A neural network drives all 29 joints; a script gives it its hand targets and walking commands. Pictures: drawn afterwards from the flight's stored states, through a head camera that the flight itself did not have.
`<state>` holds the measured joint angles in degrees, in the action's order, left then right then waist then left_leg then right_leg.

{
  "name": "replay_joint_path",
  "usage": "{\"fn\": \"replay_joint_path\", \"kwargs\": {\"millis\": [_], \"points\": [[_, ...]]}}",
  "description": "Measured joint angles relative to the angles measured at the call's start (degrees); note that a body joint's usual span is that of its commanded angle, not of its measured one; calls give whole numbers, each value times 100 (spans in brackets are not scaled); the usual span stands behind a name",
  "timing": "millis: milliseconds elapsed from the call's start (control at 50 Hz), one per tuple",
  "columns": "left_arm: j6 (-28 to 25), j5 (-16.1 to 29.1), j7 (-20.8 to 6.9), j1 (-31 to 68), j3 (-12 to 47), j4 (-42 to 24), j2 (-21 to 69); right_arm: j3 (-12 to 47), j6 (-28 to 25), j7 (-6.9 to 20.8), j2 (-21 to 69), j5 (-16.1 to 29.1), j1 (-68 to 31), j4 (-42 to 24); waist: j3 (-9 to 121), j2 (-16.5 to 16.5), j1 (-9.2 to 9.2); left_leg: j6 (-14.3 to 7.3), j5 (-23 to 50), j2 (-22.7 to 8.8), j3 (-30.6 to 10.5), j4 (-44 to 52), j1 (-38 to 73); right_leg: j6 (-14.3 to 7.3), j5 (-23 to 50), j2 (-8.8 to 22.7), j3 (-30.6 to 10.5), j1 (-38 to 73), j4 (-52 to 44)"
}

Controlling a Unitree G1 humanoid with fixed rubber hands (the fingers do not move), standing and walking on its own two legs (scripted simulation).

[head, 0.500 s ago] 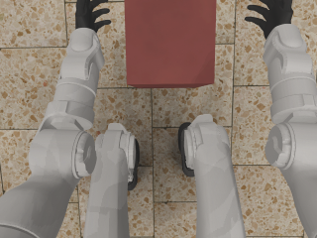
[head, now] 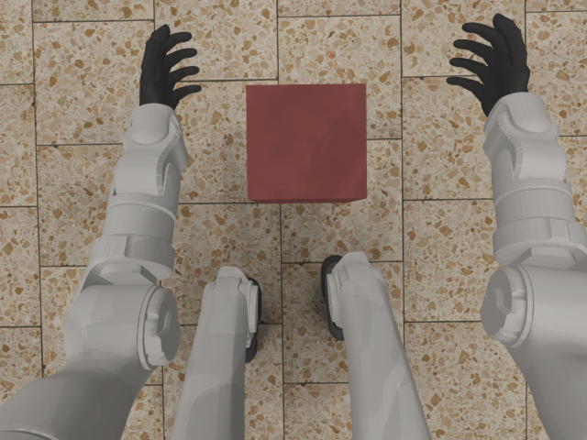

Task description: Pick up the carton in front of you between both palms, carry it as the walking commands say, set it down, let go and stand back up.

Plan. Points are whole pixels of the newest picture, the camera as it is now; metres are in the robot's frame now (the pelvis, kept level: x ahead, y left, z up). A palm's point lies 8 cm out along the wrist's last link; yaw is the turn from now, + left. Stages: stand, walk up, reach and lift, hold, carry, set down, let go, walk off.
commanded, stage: set down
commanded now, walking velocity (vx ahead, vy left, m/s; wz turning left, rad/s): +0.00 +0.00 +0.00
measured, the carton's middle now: (304, 153) +0.48 -0.06 -0.43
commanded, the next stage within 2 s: let go in 0.20 s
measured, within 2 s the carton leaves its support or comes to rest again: neither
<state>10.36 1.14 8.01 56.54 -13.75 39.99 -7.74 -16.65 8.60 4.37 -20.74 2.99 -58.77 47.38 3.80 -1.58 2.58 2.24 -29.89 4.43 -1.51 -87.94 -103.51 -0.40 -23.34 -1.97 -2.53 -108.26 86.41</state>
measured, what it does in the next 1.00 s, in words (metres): rises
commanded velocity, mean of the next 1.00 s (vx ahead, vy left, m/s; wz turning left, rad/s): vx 0.00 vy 0.00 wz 0.00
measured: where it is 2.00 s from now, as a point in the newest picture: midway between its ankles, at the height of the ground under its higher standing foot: (292, 323)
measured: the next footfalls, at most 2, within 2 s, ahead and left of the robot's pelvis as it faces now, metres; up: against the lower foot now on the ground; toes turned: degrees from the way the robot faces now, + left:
none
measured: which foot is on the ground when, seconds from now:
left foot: down 0.00-1.00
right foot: down 0.00-1.00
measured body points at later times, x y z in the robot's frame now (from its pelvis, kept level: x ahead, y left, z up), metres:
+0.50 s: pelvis +0.05 -0.01 +0.13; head +0.30 -0.04 +0.50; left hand +0.45 +0.15 +0.01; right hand +0.43 -0.28 +0.01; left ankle +0.07 +0.13 -0.52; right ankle +0.10 -0.11 -0.52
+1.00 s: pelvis +0.11 +0.01 +0.22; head +0.18 +0.01 +0.66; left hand +0.31 +0.23 +0.13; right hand +0.28 -0.23 +0.13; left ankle +0.07 +0.13 -0.52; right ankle +0.10 -0.11 -0.52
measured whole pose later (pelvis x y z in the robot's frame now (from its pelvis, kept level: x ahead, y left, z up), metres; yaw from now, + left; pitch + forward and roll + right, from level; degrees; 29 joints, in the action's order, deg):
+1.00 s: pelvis +0.11 +0.01 +0.22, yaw -3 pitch +9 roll -1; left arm -0.6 -0.5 -2.2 -9.8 -3.7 26.7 -10.8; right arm -3.6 -0.8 3.6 -12.0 0.7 10.7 26.5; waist -0.2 -0.5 0.4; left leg -0.6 -17.0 1.7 -3.8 -27.8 -19.3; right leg 0.2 -12.1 -1.8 -2.9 -22.7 26.2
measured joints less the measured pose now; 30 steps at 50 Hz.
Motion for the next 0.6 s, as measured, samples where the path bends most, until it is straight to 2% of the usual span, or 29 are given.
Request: {"fn": "replay_joint_path", "kwargs": {"millis": [200,320,440,600], "points": [[-178,-132,-161,-333,-86,95,62,-139,-198,61,185,-233,305,86,128,12,-37,6,426,-47,-86,1375,1048,-31,365,-7,-1,1075,-1345],[-258,-398,-245,-652,-94,108,138,-150,-277,99,292,-493,652,29,149,23,-56,9,643,-82,-133,2111,1669,-55,553,-11,6,1705,-2060],[-290,-643,-335,-1790,129,-364,212,76,-282,117,459,-735,1797,-567,92,34,-85,1,784,-135,-186,2888,2625,-88,660,-27,24,2663,-2807],[-590,-493,-582,-3429,430,-772,106,446,-509,73,636,-514,3467,-1157,22,73,-84,-36,886,-214,-222,3845,4193,-105,726,-55,23,4228,-3724]]}}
